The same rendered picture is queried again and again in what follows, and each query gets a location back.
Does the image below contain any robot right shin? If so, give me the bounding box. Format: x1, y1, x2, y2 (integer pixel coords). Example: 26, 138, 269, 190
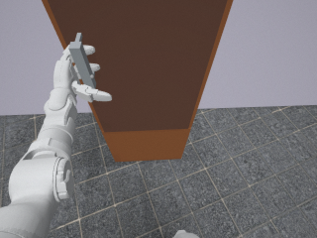
174, 230, 186, 237

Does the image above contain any handle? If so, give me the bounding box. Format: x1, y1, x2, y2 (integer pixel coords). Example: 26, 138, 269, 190
68, 33, 96, 89

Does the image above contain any robot left hand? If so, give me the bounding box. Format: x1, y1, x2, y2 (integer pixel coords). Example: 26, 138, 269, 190
53, 45, 112, 103

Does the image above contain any robot left upper arm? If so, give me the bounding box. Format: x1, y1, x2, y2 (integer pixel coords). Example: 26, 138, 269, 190
0, 157, 74, 238

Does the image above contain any cupboard door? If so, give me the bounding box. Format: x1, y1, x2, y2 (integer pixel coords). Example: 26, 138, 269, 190
48, 0, 228, 133

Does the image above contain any robot left forearm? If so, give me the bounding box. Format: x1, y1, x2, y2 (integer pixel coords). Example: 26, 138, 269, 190
8, 88, 78, 200

